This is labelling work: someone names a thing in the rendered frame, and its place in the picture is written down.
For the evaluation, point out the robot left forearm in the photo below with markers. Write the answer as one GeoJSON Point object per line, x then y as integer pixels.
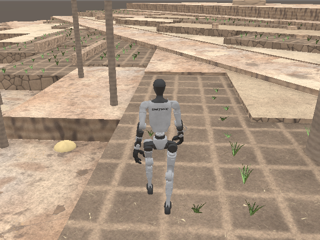
{"type": "Point", "coordinates": [139, 137]}

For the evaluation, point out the right robot thigh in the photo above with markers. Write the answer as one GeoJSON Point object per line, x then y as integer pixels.
{"type": "Point", "coordinates": [171, 158]}

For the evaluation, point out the robot right forearm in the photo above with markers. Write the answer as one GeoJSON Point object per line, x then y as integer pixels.
{"type": "Point", "coordinates": [180, 130]}

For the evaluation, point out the left robot thigh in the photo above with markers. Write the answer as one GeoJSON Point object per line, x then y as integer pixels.
{"type": "Point", "coordinates": [148, 146]}

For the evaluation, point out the robot thigh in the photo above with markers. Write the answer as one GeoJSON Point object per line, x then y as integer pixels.
{"type": "Point", "coordinates": [148, 146]}
{"type": "Point", "coordinates": [171, 158]}

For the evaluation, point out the right robot upper arm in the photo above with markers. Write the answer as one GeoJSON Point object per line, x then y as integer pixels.
{"type": "Point", "coordinates": [177, 112]}

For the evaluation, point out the right robot hand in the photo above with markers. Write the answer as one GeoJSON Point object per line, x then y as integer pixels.
{"type": "Point", "coordinates": [181, 139]}

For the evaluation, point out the left robot hand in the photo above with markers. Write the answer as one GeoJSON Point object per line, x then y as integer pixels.
{"type": "Point", "coordinates": [135, 155]}

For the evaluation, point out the left robot upper arm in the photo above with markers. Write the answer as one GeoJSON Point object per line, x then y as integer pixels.
{"type": "Point", "coordinates": [142, 114]}

